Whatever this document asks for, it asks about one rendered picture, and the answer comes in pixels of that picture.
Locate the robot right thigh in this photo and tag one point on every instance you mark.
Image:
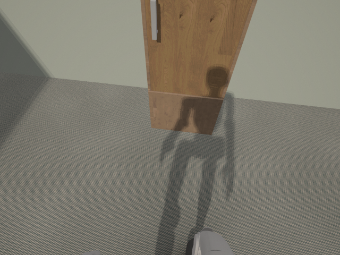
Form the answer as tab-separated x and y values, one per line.
210	243

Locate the cupboard door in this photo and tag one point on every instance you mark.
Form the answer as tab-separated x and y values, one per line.
196	44

